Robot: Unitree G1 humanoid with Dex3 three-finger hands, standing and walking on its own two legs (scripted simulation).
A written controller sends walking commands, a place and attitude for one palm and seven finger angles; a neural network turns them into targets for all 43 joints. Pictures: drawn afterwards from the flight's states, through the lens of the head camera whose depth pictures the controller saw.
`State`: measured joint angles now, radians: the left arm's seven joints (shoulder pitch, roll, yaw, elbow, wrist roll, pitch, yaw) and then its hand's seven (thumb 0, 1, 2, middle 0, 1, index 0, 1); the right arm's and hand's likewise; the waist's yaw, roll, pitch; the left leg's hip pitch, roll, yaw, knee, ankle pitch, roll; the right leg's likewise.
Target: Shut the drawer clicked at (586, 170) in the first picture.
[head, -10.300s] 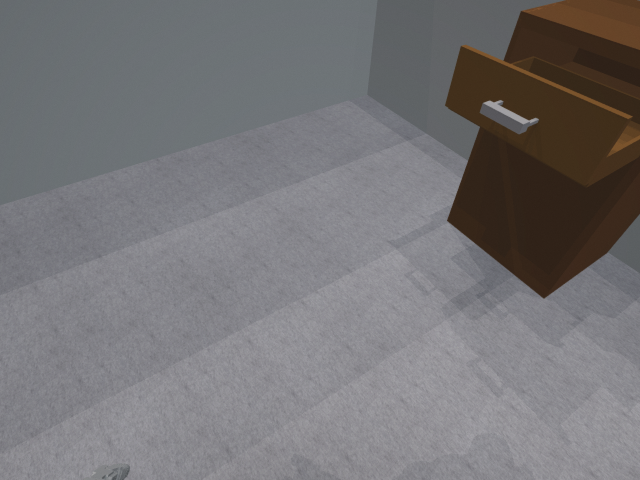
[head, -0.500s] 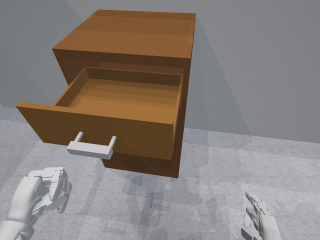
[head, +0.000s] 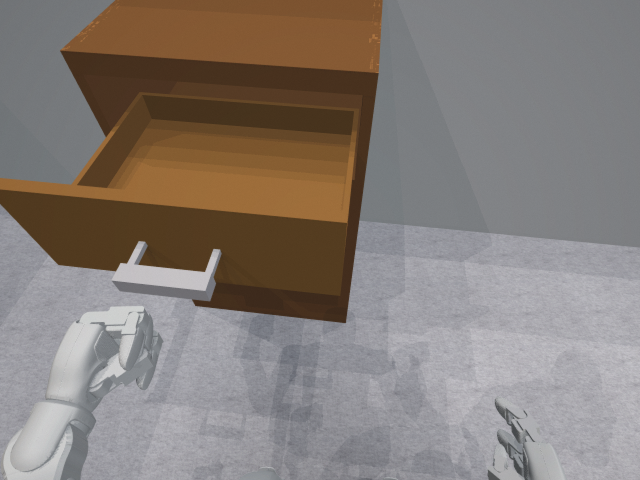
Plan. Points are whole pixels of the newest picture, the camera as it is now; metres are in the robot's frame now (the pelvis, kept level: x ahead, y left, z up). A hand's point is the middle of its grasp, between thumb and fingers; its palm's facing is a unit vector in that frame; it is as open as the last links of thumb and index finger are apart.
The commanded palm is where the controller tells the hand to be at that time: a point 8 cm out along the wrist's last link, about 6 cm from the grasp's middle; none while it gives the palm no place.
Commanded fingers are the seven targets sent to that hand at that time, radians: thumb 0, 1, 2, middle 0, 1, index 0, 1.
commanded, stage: bring the fist close to the handle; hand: left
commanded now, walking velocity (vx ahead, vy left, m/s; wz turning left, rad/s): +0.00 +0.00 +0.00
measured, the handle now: (171, 267) +0.38 +0.23 +0.02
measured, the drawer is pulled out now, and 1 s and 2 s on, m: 0.27 0.27 0.17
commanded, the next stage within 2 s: push the drawer shut in 0.74 s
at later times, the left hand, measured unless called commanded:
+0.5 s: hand (174, 335) +0.28 +0.20 +0.02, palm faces -0.10 -0.99 -0.06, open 3.3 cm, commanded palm +0.26 +0.25 +0.02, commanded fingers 0.00 0.90 0.90 -1.40 -1.60 -1.40 -1.60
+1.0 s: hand (180, 333) +0.29 +0.19 +0.01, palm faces -0.08 -0.99 -0.07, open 3.3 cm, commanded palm +0.28 +0.25 +0.02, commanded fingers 0.00 0.90 0.90 -1.40 -1.60 -1.40 -1.60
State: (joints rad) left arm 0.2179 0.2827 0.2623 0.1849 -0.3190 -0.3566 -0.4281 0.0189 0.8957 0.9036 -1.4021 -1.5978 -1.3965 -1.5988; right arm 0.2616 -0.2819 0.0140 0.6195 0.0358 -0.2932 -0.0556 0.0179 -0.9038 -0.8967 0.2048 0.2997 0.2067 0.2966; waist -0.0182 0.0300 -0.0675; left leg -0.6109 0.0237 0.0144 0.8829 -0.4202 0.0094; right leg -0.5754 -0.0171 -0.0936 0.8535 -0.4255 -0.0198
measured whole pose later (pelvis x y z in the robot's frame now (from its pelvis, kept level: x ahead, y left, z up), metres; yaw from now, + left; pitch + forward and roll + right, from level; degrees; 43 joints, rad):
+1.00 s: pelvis +0.00 -0.01 -0.03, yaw +0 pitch +14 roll -1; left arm 0.04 0.30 0.22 0.30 -0.27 -0.35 -0.34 0.02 0.89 0.90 -1.40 -1.60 -1.40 -1.60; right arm 0.23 -0.28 0.02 0.56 0.04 -0.16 -0.04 0.02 -0.90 -0.90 0.20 0.30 0.21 0.30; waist -0.03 0.04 -0.12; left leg -0.83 0.03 0.00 1.06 -0.49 0.00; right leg -0.79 -0.02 -0.11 1.04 -0.50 -0.03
